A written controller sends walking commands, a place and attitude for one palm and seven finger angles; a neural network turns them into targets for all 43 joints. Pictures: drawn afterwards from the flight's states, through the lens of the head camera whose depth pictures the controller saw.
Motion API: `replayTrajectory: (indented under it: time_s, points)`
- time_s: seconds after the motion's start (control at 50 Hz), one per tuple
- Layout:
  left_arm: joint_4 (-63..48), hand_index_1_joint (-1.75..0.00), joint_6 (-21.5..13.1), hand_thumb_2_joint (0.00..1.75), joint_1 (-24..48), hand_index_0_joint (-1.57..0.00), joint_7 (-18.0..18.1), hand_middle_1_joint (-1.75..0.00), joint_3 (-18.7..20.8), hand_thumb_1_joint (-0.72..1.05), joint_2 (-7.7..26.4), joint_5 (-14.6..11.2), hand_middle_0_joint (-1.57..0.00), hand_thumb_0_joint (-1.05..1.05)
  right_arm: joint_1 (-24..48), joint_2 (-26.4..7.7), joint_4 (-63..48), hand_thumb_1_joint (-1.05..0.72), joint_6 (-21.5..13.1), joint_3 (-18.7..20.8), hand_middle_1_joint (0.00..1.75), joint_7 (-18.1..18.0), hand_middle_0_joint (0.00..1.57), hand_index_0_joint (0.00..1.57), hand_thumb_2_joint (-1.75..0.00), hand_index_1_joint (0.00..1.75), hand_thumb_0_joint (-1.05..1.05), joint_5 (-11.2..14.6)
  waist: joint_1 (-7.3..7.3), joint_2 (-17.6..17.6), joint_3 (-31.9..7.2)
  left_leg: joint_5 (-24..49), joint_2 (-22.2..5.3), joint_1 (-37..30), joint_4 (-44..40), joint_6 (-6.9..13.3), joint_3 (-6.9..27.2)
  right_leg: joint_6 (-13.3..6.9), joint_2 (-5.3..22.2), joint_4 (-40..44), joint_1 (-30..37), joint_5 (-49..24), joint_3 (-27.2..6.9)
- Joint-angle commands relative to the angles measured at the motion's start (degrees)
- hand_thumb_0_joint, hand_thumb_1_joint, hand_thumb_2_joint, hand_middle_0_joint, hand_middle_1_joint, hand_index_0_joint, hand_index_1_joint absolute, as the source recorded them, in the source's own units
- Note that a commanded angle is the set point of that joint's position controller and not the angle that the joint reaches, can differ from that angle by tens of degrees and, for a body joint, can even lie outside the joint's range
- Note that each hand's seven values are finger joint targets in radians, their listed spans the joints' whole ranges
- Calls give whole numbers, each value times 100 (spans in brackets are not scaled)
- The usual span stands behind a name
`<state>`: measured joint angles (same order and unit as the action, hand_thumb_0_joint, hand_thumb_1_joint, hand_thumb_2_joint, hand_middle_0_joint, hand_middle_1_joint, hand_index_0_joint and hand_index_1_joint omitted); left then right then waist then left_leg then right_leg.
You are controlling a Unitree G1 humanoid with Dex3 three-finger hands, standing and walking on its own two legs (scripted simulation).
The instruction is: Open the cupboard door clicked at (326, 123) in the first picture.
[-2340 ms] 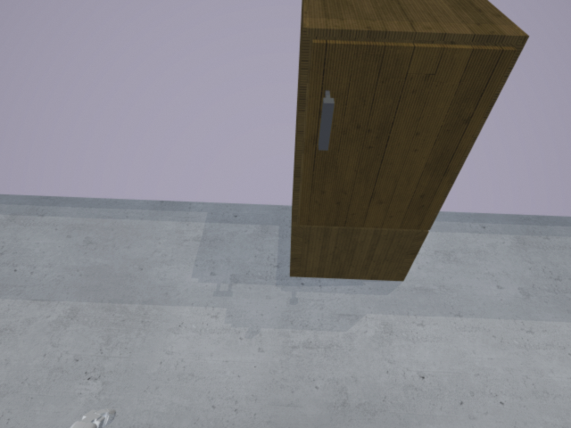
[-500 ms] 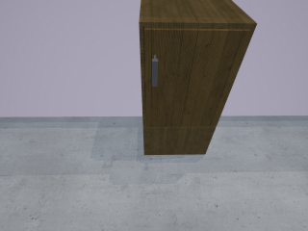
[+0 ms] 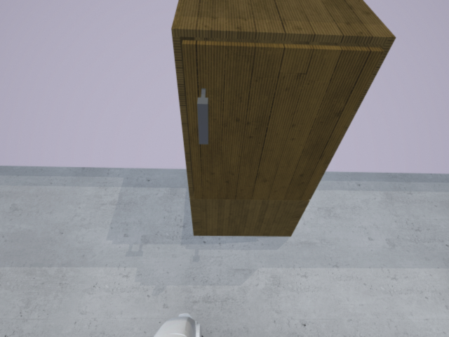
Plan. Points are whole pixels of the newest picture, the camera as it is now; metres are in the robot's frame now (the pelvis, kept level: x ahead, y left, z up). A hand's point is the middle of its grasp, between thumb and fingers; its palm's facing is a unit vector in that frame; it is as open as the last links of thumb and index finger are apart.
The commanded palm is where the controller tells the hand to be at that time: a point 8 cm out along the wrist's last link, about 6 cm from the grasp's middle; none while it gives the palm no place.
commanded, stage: come to a stop and stand still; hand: left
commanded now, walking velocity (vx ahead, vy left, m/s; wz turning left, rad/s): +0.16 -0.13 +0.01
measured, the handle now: (203, 116) +0.60 +0.11 +0.03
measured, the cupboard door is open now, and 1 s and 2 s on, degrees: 0 0 0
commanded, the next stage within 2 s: look again from close up in 1.86 s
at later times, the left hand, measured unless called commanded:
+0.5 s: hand out of the picture +0.14 +0.15 -0.16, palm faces +0.02 -0.97 -0.25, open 7.4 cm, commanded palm none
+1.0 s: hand out of the picture +0.02 +0.14 -0.15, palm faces +0.11 -0.97 -0.22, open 7.4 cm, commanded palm none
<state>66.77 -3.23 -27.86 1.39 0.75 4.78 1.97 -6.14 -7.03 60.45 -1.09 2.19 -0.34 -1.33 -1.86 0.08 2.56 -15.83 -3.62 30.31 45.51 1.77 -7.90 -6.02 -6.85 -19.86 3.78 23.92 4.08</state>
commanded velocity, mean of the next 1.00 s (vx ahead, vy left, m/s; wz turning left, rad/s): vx -0.08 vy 0.07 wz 0.00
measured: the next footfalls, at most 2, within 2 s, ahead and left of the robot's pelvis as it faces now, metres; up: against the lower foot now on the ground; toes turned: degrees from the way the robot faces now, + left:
left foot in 0.04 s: +0.15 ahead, +0.07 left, +0.00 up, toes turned +8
right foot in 0.54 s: +0.11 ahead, -0.18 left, +0.00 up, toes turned -6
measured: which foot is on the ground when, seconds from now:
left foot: up 0.00-0.02, down 0.04-0.54, up 0.56-1.00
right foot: down 0.00-0.04, up 0.06-0.52, down 0.54-1.00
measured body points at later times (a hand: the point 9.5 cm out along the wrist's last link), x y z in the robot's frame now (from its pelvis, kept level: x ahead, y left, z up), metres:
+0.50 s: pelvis +0.07 -0.05 +0.01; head +0.10 -0.05 +0.45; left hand +0.14 +0.20 -0.14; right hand +0.12 -0.29 -0.15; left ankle +0.11 +0.07 -0.72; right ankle +0.08 -0.18 -0.70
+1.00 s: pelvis +0.03 -0.04 +0.02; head +0.03 -0.04 +0.47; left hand +0.01 +0.19 -0.14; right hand +0.08 -0.29 -0.13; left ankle -0.01 +0.09 -0.70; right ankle +0.07 -0.18 -0.72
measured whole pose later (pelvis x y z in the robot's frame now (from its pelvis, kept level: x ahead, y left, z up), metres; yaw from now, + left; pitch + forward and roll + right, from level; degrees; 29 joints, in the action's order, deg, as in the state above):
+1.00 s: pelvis +0.03 -0.04 +0.02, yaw +0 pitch +0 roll +1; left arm 58.7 1.0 -18.3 1.1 3.1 9.5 2.3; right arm -12.7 -12.1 58.8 2.7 3.3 0.3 -1.2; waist -3.5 0.6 0.9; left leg -22.3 -1.4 14.0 37.2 -1.5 -1.9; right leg 0.7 4.7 -26.0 -16.5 9.4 4.1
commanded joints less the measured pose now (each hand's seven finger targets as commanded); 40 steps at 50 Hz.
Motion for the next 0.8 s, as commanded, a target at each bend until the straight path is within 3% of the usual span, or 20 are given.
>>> replayTrajectory:
  time_s: [0.0, 0.02, 0.04, 0.06, 0.08, 0.12, 0.14, 0.18, 0.24, 0.3, 0.38, 0.44, 0.48, 0.5, 0.52, 0.54, 0.58, 0.62, 0.64, 0.78]
  points:
    - [-206, -30, -45, 90, -207, -20, 60, -30, 219, 90, 950, -102, -20, 0, -1714, -691, 179, -90, -197, 197, 30, -220, 20, 20, -90, 30, 0, -13, 942, 421, -513, 1174, 233, -2439, -1356, 374, -35, 26, 1255, -2278, -989, -6665, -422]
    - [-315, -30, -38, 90, -324, -20, 34, -30, 222, 90, 756, -192, -20, 0, -2414, -1153, 276, -90, -212, 301, 30, -298, 20, 20, -90, 30, 0, -89, 1121, -418, -1152, 2878, -1138, -3810, -1505, 1003, 1720, 354, 747, -4005, -2263, -4203, -148]
    - [-504, -30, -12, 90, -504, -20, 38, -30, 153, 90, 527, -267, -20, 0, -2597, -1449, 267, -90, -173, 301, 30, -331, 20, 20, -90, 30, 0, -3, 848, -1356, -1466, 5171, -2743, -4242, -2097, 1850, 3685, 501, 229, -5872, -3382, 880, -323]
    - [-540, -30, 95, 90, -324, -20, 121, -30, 238, 90, 764, -170, -20, 0, -2015, -1278, 148, -90, -90, 203, 30, -313, 20, 20, -90, 30, 0, 103, 616, -424, -1038, 4677, -2763, -3233, -2418, 1882, 3210, 382, 579, -6063, -3135, 868, -897]
    - [-557, -30, 191, 90, 8, -20, 139, -30, 248, 90, 596, -115, -20, 0, -1460, -988, 47, -90, -120, 112, 30, -364, 20, 20, -90, 30, 0, 93, 436, -463, -257, 4164, -2410, -2212, -2755, 1558, 2696, 498, 738, -5845, -3084, 477, -894]
    - [-601, -30, 347, 90, 72, -20, 42, -30, 266, 90, 445, -32, -20, 0, -922, -545, -78, -90, -173, -47, 30, -387, 20, 20, -90, 30, 0, 71, 100, -465, 559, 3872, -1719, -1077, -2960, 1064, 1559, 693, 999, -5219, -2812, 32, -775]
    - [-562, -30, 438, 90, -64, -20, 50, -30, 255, 90, 391, -54, -20, 0, -660, -404, -66, -90, -180, -95, 30, -378, 20, 20, -90, 30, 0, 90, -117, -510, 551, 4045, -1445, -822, -2923, 879, 1014, 758, 1031, -4873, -2593, -198, -718]
    - [-604, -30, 584, 90, -196, -20, 90, -30, 295, 90, 387, -69, -20, 0, -496, -581, -246, -90, -131, 15, 30, -342, 20, 20, -90, 30, 0, 70, -169, -613, 52, 4506, -1221, -1076, -2716, 746, 487, 846, 946, -4609, -2485, -450, -517]
    - [-786, -30, 659, 90, 145, -20, 102, -30, 368, 90, 566, -60, -20, 0, -515, -815, -333, -90, -23, 105, 30, -309, 20, 20, -90, 30, 0, 54, -71, -616, -206, 4814, -1284, -1440, -2522, 823, 500, 895, 884, -4724, -2777, -529, -480]
    - [-991, -30, 690, 90, 620, -20, 88, -30, 426, 90, 687, -91, -20, 0, -378, -1006, -427, -90, 82, 223, 30, -263, 20, 20, -90, 30, 0, 9, 19, -1006, -323, 4455, -1286, -1694, -2321, 841, 469, 937, 891, -4465, -2936, -444, -461]
    - [-1254, -30, 626, 90, 1253, -20, 52, -30, 382, 90, 731, -89, -20, 0, -516, -1137, -435, -90, 176, 344, 30, -201, 20, 20, -90, 30, 0, -47, 256, -1323, -390, 3790, -1271, -2034, -2130, 801, 620, 881, 872, -3286, -2762, -119, -186]
    - [-1288, -30, 518, 90, 1163, -20, 48, -30, 370, 90, 797, -84, -20, 0, -529, -1209, -443, -90, 230, 387, 30, -169, 20, 20, -90, 30, 0, -48, 185, -1290, -446, 3124, -1343, -1978, -1869, 685, 854, 779, 892, -2106, -2212, -151, -104]
    - [-1140, -30, 392, 90, 725, -20, 50, -30, 410, 90, 1021, -63, -20, 0, -639, -1109, -456, -90, 264, 379, 30, -113, 20, 20, -90, 30, 0, 2, -23, -516, -715, 1501, -881, -1645, -1066, 195, 556, 779, 1113, -468, -1268, -1694, -245]
    - [-1192, -30, 283, 90, 853, -20, 103, -30, 449, 90, 1562, 27, -20, 0, -1009, -624, -499, -90, 290, 307, 30, -66, 20, 20, -90, 30, 0, 52, 111, 1291, -659, -833, -97, -788, -8, -233, 239, 549, 2304, 127, -951, -3387, -1562]
    - [-1278, -30, 308, 90, 925, -20, 114, -30, 453, 90, 1869, -10, -20, 0, -846, -551, -673, -90, 341, 299, 30, -97, 20, 20, -90, 30, 0, 59, 63, 1831, -586, -2105, 375, -440, 871, -326, 612, 10, 3157, -26, -1321, -5089, -2376]
    - [-1317, -30, 340, 90, 952, -20, 119, -30, 428, 90, 1790, -25, -20, 0, -796, -706, -686, -90, 435, 337, 30, -110, 20, 20, -90, 30, 0, 33, 86, 1084, -546, -1874, 347, -546, 1433, -301, 1037, -293, 3210, -39, -1665, -5041, -1918]
    - [-1330, -30, 338, 90, 1339, -20, 158, -30, 473, 90, 1665, -31, -20, 0, -651, -729, -591, -90, 531, 329, 30, -81, 20, 20, -90, 30, 0, -3, 159, 1443, -184, -1289, 323, -153, 2386, -349, 1167, -283, 2815, 113, -1951, -3592, -1825]
    - [-1397, -30, 314, 90, 1472, -20, 163, -30, 402, 90, 1381, -64, -20, 0, -772, -871, -474, -90, 507, 363, 30, -22, 20, 20, -90, 30, 0, -42, 205, 1249, -34, -530, 286, 89, 2643, -420, 1170, -112, 2495, 114, -1813, -3078, -1369]
    - [-1398, -30, 299, 90, 1419, -20, 185, -30, 430, 90, 1416, -69, -20, 0, -785, -869, -463, -90, 487, 353, 30, 1, 20, 20, -90, 30, 0, -30, 171, 963, -115, -403, 271, 125, 2552, -453, 1127, -120, 2500, 79, -1634, -3052, -1323]
    - [-1242, -30, 279, 90, 836, -20, 158, -30, 458, 90, 1453, -36, -20, 0, -584, -754, -526, -90, 425, 269, 30, 65, 20, 20, -90, 30, 0, -39, -126, 937, -257, -348, 171, 57, 1362, -548, 903, -140, 2479, 464, -1062, -1171, -1555]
